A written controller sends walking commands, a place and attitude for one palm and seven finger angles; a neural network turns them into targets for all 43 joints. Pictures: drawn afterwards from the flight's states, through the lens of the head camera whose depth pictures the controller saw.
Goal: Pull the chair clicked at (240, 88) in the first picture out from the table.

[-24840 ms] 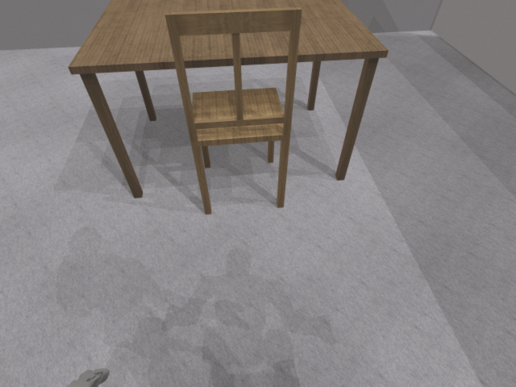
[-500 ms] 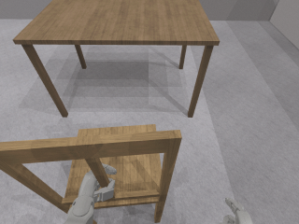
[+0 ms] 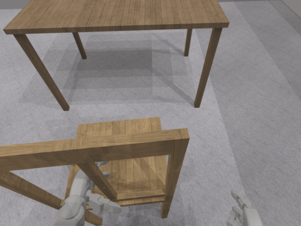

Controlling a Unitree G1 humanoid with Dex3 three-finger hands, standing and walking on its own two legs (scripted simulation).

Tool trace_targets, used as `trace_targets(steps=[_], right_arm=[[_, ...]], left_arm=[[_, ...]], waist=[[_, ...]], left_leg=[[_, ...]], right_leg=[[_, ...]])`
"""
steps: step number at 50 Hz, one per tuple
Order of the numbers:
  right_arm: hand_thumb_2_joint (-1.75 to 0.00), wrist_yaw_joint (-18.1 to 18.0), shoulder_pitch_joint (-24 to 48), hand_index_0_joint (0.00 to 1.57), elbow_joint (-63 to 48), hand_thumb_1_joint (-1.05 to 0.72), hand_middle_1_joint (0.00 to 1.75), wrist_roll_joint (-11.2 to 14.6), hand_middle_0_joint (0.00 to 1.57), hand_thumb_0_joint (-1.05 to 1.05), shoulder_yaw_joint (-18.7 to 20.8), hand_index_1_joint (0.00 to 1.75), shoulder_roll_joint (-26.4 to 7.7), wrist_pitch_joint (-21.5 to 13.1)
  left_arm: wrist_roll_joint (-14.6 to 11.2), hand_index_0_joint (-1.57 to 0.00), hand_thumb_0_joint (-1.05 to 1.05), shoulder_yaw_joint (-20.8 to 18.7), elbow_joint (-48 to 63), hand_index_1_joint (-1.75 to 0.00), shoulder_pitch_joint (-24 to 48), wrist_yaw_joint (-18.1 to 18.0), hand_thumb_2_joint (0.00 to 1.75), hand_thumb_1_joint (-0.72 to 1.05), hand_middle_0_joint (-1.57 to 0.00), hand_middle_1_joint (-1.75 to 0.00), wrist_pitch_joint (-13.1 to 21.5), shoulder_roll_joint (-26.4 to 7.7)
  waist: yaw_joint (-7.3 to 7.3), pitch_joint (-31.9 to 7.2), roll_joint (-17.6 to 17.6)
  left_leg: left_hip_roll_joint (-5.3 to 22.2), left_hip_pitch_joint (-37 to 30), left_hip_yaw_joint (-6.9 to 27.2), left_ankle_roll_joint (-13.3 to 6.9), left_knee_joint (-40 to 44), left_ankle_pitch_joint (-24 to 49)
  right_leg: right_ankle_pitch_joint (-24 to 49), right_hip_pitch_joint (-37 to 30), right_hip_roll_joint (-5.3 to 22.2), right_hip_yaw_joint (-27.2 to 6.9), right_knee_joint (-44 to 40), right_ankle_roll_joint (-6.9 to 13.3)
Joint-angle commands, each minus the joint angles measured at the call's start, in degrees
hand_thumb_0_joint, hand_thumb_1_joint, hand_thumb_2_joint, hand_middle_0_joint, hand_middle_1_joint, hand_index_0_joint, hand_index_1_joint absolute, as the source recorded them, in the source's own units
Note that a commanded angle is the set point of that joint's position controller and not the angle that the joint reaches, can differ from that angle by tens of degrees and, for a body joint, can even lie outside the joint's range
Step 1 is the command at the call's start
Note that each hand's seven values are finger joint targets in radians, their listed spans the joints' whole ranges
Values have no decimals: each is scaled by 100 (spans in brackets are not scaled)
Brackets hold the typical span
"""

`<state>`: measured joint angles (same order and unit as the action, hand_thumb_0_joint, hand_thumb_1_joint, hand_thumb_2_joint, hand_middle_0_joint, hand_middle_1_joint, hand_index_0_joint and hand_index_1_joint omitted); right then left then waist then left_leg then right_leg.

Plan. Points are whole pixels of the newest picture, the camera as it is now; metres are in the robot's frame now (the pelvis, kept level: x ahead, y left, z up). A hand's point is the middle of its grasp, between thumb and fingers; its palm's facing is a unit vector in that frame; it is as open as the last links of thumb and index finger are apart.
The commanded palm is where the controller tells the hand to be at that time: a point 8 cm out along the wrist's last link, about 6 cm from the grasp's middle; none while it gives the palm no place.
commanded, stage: open the thumb and straighten the fingers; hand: left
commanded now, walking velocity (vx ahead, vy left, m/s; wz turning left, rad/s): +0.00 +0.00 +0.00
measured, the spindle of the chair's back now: (102, 182) +0.24 +0.14 -0.02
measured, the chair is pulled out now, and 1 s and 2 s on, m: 0.67 0.67 0.67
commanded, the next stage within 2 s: draw the fingers out of the gap in 0.20 s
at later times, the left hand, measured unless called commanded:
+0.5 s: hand (91, 205) +0.19 +0.17 -0.05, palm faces +0.03 -0.99 -0.15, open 17.4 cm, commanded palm +0.17 +0.21 -0.03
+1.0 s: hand out of the picture +0.12 +0.15 -0.05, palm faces +0.02 -0.99 -0.13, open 17.5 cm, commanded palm +0.09 +0.20 -0.03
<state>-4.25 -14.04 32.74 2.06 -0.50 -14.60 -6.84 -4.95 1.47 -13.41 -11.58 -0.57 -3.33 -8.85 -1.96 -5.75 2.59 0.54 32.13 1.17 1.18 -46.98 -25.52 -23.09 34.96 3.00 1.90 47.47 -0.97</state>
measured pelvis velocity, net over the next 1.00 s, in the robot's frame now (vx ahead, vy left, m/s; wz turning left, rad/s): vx -0.01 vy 0.01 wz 0.02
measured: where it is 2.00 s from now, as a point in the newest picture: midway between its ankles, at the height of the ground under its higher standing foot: outside the picture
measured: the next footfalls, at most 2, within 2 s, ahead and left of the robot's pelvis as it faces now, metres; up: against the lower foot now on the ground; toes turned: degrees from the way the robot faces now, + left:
none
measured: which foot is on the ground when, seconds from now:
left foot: down 0.00-1.00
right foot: down 0.00-1.00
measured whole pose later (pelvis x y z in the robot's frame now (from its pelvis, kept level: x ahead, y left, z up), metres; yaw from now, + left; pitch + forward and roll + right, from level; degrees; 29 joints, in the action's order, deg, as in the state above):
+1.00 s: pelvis -0.01 +0.01 -0.03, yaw +1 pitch +13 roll -2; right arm -6.5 -14.4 25.1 2.3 -0.7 -11.9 -6.7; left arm -2.1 6.1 13.8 -41.0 -1.2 -8.3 -10.0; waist -1.0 -10.6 2.6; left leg 0.0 41.7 3.1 0.3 -59.5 -30.6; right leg -27.1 42.4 3.7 3.5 56.9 -1.8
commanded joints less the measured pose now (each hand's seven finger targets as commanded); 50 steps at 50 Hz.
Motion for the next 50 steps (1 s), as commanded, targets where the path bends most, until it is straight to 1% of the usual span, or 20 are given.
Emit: trace_targets(steps=[1,2,3,4,7,9,11,14,15,16,19,21,26,30,34,35,38,41,46,50], right_arm=[[-90,-46,208,20,-891,-90,30,0,20,0,313,30,-762,-275],[-90,-47,202,20,-970,-90,30,3,20,0,307,30,-740,-286],[-90,-56,213,20,-1005,-90,30,6,20,0,318,30,-742,-306],[-90,-54,203,20,-1043,-90,30,6,20,0,308,30,-717,-331],[-90,-106,153,20,-1085,-90,30,6,20,0,305,30,-717,-374],[-90,-141,117,20,-1054,-90,30,-2,20,0,299,30,-731,-396],[-90,-144,119,20,-1093,-90,30,-2,20,0,298,30,-727,-413],[-90,-164,120,20,-1098,-90,30,-2,20,0,289,30,-757,-382],[-90,-182,130,20,-1060,-90,30,-6,20,0,326,30,-743,-316],[-90,-176,172,20,-1150,-90,30,-5,20,0,300,30,-736,-286],[-90,-169,257,20,-1315,-90,30,14,20,0,298,30,-662,-276],[-90,-173,286,20,-1374,-90,30,18,20,0,309,30,-604,-279],[-90,-211,257,20,-1367,-90,30,12,20,0,312,30,-581,-371],[-90,-259,259,20,-1382,-90,30,6,20,0,308,30,-620,-427],[-90,-289,296,20,-1455,-90,30,7,20,0,309,30,-586,-466],[-90,-289,308,20,-1490,-90,30,3,20,0,292,30,-546,-473],[-90,-297,344,20,-1489,-90,30,15,20,0,327,30,-503,-459],[-90,-267,398,20,-1585,-90,30,25,20,0,313,30,-463,-431],[-90,-261,471,20,-1713,-90,30,37,20,0,329,30,-443,-348],[-90,-285,438,20,-1814,-90,30,29,20,0,336,30,-404,-320]], left_arm=[[103,-5,0,-514,943,-14,249,-39,20,-55,-5,-14,90,-793],[100,-2,0,-387,1152,-7,270,-26,20,-55,-2,-7,64,-689],[96,0,0,-419,1368,0,250,-20,20,-55,0,0,46,-765],[73,0,0,-355,1627,0,253,-10,20,-55,0,0,44,-736],[8,0,0,-357,2015,0,99,-19,20,-55,0,0,34,-782],[11,0,0,-207,2062,0,109,-21,20,-55,0,0,8,-653],[31,0,0,-83,2041,0,-200,-22,20,-55,0,0,-40,-520],[62,0,0,-120,1954,0,-192,-36,20,-55,0,0,-184,-607],[72,0,0,-714,1643,0,-478,-49,20,-55,0,0,-244,-1063],[71,0,0,-510,1716,0,-691,14,20,-55,0,0,-281,-864],[65,0,0,-499,2269,0,-933,28,20,-55,0,0,-284,-913],[34,0,0,-476,2547,0,-1320,26,20,-55,0,0,-247,-855],[40,0,0,-169,2870,0,-1682,5,20,-55,0,0,-135,-637],[57,0,0,-84,2885,0,-1783,41,20,-55,0,0,-114,-631],[145,0,0,-196,3335,0,-1989,3,20,-55,0,0,-35,-844],[166,0,0,-35,3387,0,-2131,-9,20,-55,0,0,-41,-690],[194,0,0,-157,3495,0,-2453,-82,20,-55,0,0,-59,-795],[212,0,0,156,3595,0,-2791,-91,20,-55,0,0,-115,-501],[299,0,0,219,3654,0,-3290,-80,20,-55,0,0,-254,-495],[328,0,0,259,3966,0,-3497,-93,20,-55,0,0,-186,-501]], waist=[[-38,-999,-515],[-51,-1130,-487],[-20,-1212,-160],[-38,-1392,-63],[-94,-1581,-155],[-189,-1424,-220],[-162,-1379,-291],[-181,-1207,-371],[-58,-1203,-509],[-33,-1184,-542],[42,-1388,-106],[71,-1413,-93],[-75,-1111,-121],[-153,-881,-395],[-28,-1083,-27],[-29,-1079,38],[42,-1142,51],[26,-1022,-40],[62,-788,-294],[62,-758,-285]], left_leg=[[2,22,-144,-185,315,1722],[0,-35,-160,-195,268,1758],[-5,-121,-167,-194,236,1897],[5,-255,-156,-188,198,2015],[15,-289,-114,-195,61,2235],[25,-266,-63,-193,22,2244],[25,-211,-23,-191,-7,2234],[13,-82,-7,-194,-22,2043],[-12,103,-28,-182,-31,1933],[-24,160,-59,-190,-9,1809],[-38,57,-76,-178,-9,1904],[-19,55,-69,-178,-42,2007],[-2,149,38,-181,-113,1807],[-30,390,96,-208,-159,1305],[-47,358,138,-181,-147,1264],[-57,352,128,-181,-151,1238],[-43,374,151,-172,-182,1343],[-42,444,169,-157,-168,1178],[-46,704,153,-183,-204,900],[-68,787,125,-204,-291,810]], right_leg=[[1934,-790,16,199,-349,130],[1971,-819,24,200,-318,124],[2055,-851,34,184,-309,156],[2113,-869,46,190,-274,154],[2305,-892,27,218,-192,148],[2272,-731,19,268,-165,137],[2146,-633,11,313,-118,131],[1998,-531,7,337,-119,128],[1957,-589,-10,339,-88,136],[1866,-596,-6,319,-118,128],[1887,-720,29,280,-80,171],[1925,-734,14,288,-61,179],[1538,-363,-24,368,-37,165],[1047,-88,-53,393,-40,139],[790,-59,-39,399,62,195],[726,-28,-36,409,75,194],[777,-66,-50,401,99,221],[622,36,-58,441,128,204],[414,129,-75,442,137,199],[347,218,-85,418,164,199]])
